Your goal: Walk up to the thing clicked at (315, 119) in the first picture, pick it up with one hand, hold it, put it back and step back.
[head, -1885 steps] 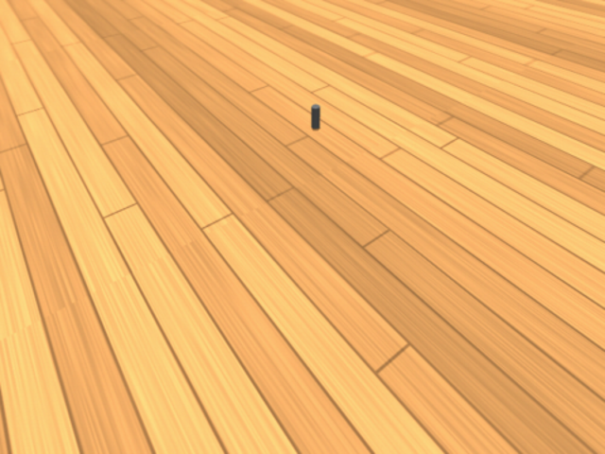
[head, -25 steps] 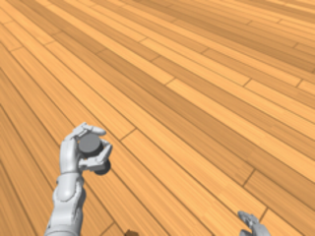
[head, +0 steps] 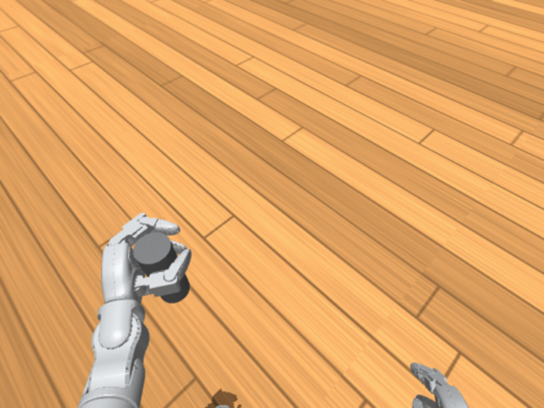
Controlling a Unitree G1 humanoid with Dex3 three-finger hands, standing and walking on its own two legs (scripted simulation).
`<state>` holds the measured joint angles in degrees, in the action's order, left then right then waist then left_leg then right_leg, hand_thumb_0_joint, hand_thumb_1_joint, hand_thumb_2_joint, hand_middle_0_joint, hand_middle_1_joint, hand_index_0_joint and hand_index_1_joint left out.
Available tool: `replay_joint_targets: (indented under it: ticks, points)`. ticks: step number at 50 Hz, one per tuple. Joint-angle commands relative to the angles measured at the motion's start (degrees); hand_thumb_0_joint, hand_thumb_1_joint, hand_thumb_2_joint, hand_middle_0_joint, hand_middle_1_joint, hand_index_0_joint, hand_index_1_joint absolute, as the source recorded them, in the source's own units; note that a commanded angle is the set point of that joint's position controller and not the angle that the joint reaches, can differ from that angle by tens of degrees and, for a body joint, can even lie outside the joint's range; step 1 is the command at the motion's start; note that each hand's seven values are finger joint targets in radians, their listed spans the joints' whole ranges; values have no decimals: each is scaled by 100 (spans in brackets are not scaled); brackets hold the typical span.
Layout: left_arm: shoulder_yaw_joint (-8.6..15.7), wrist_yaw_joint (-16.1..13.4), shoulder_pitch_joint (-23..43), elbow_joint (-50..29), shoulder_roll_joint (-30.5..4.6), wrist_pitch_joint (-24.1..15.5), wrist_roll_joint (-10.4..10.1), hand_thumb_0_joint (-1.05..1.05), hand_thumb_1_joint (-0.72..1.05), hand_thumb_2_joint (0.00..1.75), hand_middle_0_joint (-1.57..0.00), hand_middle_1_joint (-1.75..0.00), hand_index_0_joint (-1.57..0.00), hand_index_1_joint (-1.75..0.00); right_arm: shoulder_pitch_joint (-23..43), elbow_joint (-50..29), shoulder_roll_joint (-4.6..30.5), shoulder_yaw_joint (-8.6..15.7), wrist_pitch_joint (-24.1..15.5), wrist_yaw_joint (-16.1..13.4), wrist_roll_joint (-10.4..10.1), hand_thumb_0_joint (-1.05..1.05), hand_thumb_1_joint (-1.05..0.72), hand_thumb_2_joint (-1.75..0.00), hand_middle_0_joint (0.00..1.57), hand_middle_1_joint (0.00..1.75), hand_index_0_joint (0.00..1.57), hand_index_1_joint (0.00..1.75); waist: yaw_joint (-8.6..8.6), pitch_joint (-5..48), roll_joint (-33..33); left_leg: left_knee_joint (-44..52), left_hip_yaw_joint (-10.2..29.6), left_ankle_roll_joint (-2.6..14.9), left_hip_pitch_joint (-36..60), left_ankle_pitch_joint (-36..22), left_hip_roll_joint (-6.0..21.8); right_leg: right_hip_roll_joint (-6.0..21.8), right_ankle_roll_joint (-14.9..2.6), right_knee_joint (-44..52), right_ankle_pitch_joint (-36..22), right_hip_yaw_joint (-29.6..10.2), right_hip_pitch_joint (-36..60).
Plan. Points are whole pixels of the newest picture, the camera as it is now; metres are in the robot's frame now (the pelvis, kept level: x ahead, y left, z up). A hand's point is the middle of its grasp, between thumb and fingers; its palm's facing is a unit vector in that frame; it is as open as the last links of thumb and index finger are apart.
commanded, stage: crouch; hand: left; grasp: from the side
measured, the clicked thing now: (164, 270) +0.33 +0.18 +0.00
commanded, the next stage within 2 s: lower in 1.70 s
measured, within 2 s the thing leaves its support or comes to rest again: neither
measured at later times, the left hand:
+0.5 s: hand (184, 295) +0.37 +0.19 -0.18, palm faces +0.22 -0.97 -0.03, open 6.8 cm
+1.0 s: hand (194, 318) +0.39 +0.22 -0.39, palm faces +0.24 -0.97 -0.04, open 6.8 cm
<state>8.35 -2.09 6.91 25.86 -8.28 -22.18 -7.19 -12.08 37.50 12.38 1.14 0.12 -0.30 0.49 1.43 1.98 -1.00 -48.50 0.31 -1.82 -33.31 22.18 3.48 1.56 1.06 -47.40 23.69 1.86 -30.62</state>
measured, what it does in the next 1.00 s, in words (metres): lowers itself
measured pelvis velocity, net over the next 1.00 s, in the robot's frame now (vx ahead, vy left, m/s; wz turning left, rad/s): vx -0.08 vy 0.00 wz -0.09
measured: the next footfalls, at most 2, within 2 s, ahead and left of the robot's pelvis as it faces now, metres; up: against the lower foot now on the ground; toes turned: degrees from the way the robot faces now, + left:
none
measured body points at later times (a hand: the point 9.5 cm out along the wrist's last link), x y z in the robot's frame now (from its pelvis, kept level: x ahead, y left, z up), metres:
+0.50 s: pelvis -0.04 +0.00 -0.17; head +0.12 +0.02 +0.25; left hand +0.35 +0.24 -0.17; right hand +0.09 -0.27 -0.29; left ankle +0.02 +0.14 -0.70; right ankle +0.00 -0.13 -0.70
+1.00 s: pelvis -0.08 +0.00 -0.35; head +0.13 +0.04 +0.04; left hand +0.38 +0.27 -0.39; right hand +0.00 -0.27 -0.48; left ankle +0.02 +0.14 -0.70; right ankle +0.00 -0.13 -0.70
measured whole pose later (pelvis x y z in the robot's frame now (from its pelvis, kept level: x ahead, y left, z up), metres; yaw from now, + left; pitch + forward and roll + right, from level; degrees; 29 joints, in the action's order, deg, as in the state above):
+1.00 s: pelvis -0.08 +0.00 -0.35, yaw -5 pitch +31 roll -4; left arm 29.9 3.6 41.1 65.4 -25.0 -45.0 -2.9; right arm -4.9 42.0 14.6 -2.6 1.5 5.4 7.6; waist 7.9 5.1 1.7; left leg -128.2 7.8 -2.8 -122.3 37.7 3.4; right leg -0.4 1.3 -126.6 39.8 2.2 -118.4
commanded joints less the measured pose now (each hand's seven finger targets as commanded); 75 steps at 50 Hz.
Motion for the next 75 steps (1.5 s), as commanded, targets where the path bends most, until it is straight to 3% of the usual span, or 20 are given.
replay_joint_targets:
  ticks: [1,8,14,16,21,24,27,28,30,34,37,40,42,46,47,49,55,64,70,75]
  points:
    - [345,-55,1381,-667,-657,-658,15,0,41,116,-122,-129,-124,-128,147,-619,762,321,-230,1,31,0,-88,-90,20,30,20,30,67,1220,303,301,-64,214,370,-955,-224,-145,-87,398,-1345,35,4]
    - [605,21,1954,376,-749,-1490,66,0,37,116,-123,-130,-124,-130,26,-439,821,399,-265,151,157,0,-89,-90,20,30,20,30,178,1752,105,-835,34,209,-709,-624,-218,-163,-162,-733,-920,-20,-1383]
    - [825,136,2560,843,-1095,-2290,80,0,35,117,-124,-131,-125,-131,81,-521,929,370,-300,304,247,0,-89,-90,20,30,20,30,139,2961,-242,-2242,184,209,-1856,-454,-204,-211,-227,-2139,-531,-9,-2889]
    - [773,208,2747,1004,-1051,-2420,66,0,33,116,-124,-129,-124,-130,34,-514,983,378,-288,331,276,0,-89,-90,20,30,20,30,259,3329,-168,-2699,225,233,-2273,-533,-201,-241,-216,-2534,-626,-23,-3244]
    - [1374,250,2915,1348,-1592,-2531,6,0,33,118,-122,-129,-122,-129,56,-460,1100,359,-182,393,338,0,-91,-91,20,30,20,30,107,3849,-183,-3551,195,264,-3241,-520,-167,-245,-179,-3226,-609,-180,-3681]
    - [1481,292,3212,1374,-1634,-2564,-43,0,39,121,-122,-130,-123,-131,44,-390,1164,369,-118,435,369,0,-92,-91,20,30,20,30,144,4201,-298,-3972,243,259,-3472,-631,-156,-282,-212,-3724,-632,-89,-4217]
    - [1544,379,3450,1619,-1725,-2561,11,0,40,123,-125,-133,-125,-133,4,-268,1190,357,-70,449,402,0,-92,-91,20,30,20,30,271,4147,-99,-4402,276,291,-4050,-390,-131,-305,-197,-4076,-454,-64,-4624]
    - [1332,434,3721,1653,-1608,-2575,53,0,38,123,-124,-132,-124,-133,-33,-203,1166,345,-65,464,429,0,-92,-91,20,30,20,30,411,4185,-192,-4564,279,287,-4180,-325,-125,-306,-208,-4210,-409,-74,-4812]
    - [1630,432,3929,1877,-1907,-2590,88,0,39,125,-125,-134,-125,-135,-29,-169,1172,322,-47,468,460,0,-92,-91,20,30,20,30,356,4218,-160,-4812,267,281,-4523,-53,-115,-307,-210,-4420,-123,-70,-5031]
    - [1790,452,4434,2114,-2211,-2665,181,0,41,127,-126,-136,-127,-137,36,-117,1220,253,-29,483,549,0,-91,-91,20,30,20,30,383,4129,-457,-5192,289,211,-4995,564,-104,-316,-279,-4977,516,53,-5825]
    - [1832,460,4502,2532,-2139,-2715,213,0,44,130,-127,-139,-128,-139,7,-29,1266,199,-21,514,590,0,-91,-91,20,30,20,30,455,4141,-465,-5558,301,200,-5192,556,-103,-324,-292,-5450,504,205,-6258]
    - [2105,454,4783,2643,-2689,-2802,322,0,40,128,-127,-137,-127,-138,64,-29,1311,129,5,509,626,0,-91,-91,20,30,20,30,392,4049,-723,-5772,268,166,-5652,1040,-124,-345,-316,-5812,908,289,-6628]
    - [2111,471,5037,2596,-2742,-2846,350,0,40,128,-125,-137,-126,-138,60,16,1329,101,27,522,654,0,-91,-91,20,30,20,30,481,4079,-796,-5943,235,161,-5838,1285,-128,-341,-301,-5959,1079,290,-6712]
    - [2299,535,5253,2714,-3126,-2797,345,0,39,124,-121,-132,-122,-133,39,91,1424,27,42,499,679,0,-91,-91,20,30,20,30,533,4245,-756,-6429,166,195,-6203,1199,-143,-354,-264,-6283,988,306,-6805]
    - [2196,557,5381,2768,-3018,-2779,346,0,40,125,-121,-132,-122,-133,-7,117,1423,-3,57,506,697,0,-91,-91,20,30,20,30,649,4220,-800,-6532,173,197,-6269,1158,-141,-356,-255,-6375,919,338,-6808]
    - [2440,551,5216,2890,-3230,-2729,336,0,38,124,-121,-132,-122,-133,43,135,1490,-40,81,496,714,0,-92,-91,20,30,20,30,563,4079,-785,-6647,199,199,-6416,1271,-140,-372,-261,-6536,1021,415,-7021]
    - [2496,721,5122,3082,-3291,-2630,303,0,47,126,-121,-132,-122,-133,79,134,1621,-209,171,504,782,0,-91,-91,20,30,20,30,703,3761,-862,-7078,290,207,-6825,1267,-140,-398,-247,-6979,925,554,-7327]
    - [2840,851,4938,2961,-3850,-2628,236,0,48,124,-120,-131,-121,-131,209,42,1803,-418,268,510,884,0,-90,-90,20,30,20,30,716,3567,-945,-7602,413,200,-7292,1164,-90,-491,-225,-7414,760,676,-7381]
    - [2673,927,5160,2849,-3864,-2664,234,0,49,124,-121,-132,-123,-132,269,28,1895,-562,303,549,986,0,-89,-90,20,30,20,30,943,3347,-1047,-7857,517,194,-7444,1236,-60,-526,-200,-7577,729,777,-7475]
    - [2830,924,4775,2939,-4032,-2680,208,0,50,125,-122,-133,-124,-132,348,8,2019,-650,350,591,1076,0,-90,-90,20,30,20,30,879,3295,-1091,-8050,574,172,-7456,1018,-48,-552,-191,-7735,521,845,-7396]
